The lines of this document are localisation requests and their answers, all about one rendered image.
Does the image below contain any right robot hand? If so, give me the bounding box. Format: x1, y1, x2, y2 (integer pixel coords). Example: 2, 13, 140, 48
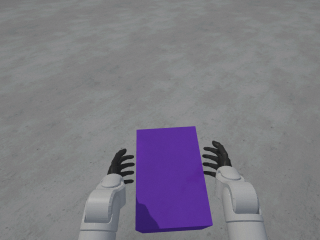
202, 140, 232, 177

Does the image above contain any robot left forearm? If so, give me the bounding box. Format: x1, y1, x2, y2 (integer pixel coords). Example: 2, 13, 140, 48
78, 173, 126, 240

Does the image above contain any left robot hand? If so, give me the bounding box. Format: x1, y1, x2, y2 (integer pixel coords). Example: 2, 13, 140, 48
107, 148, 135, 184

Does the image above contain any carton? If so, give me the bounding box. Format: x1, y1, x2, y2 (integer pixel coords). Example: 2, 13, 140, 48
135, 126, 213, 234

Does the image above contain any robot right forearm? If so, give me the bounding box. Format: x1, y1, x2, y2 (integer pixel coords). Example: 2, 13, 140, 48
214, 166, 268, 240

